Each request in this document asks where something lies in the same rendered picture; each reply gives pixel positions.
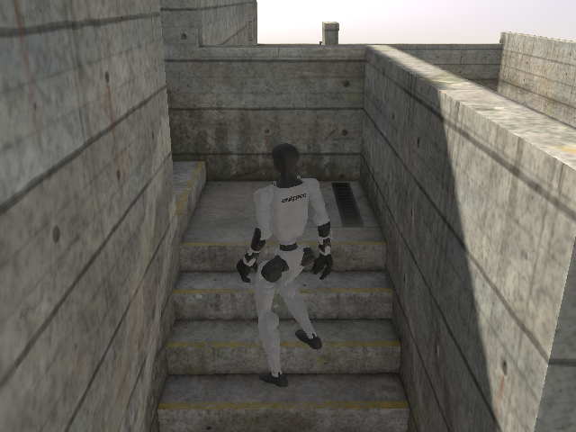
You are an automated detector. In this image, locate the right robot shin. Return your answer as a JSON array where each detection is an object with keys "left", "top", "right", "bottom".
[{"left": 283, "top": 282, "right": 317, "bottom": 339}]

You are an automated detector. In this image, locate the right robot upper arm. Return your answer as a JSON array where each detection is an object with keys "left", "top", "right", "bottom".
[{"left": 302, "top": 178, "right": 329, "bottom": 226}]

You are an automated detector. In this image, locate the robot right hand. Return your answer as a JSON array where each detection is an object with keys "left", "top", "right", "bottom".
[{"left": 312, "top": 253, "right": 333, "bottom": 280}]

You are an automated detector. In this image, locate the robot right forearm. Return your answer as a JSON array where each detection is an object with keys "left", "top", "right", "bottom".
[{"left": 318, "top": 221, "right": 331, "bottom": 256}]

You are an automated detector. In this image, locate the robot left hand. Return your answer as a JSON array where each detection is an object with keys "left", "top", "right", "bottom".
[{"left": 237, "top": 259, "right": 257, "bottom": 283}]

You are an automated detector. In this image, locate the left robot upper arm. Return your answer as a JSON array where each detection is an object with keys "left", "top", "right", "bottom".
[{"left": 253, "top": 186, "right": 274, "bottom": 240}]

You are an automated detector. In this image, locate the robot left forearm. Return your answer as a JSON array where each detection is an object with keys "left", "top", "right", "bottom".
[{"left": 243, "top": 228, "right": 266, "bottom": 266}]

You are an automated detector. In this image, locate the humanoid robot torso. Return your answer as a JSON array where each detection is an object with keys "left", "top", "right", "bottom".
[{"left": 269, "top": 175, "right": 309, "bottom": 272}]

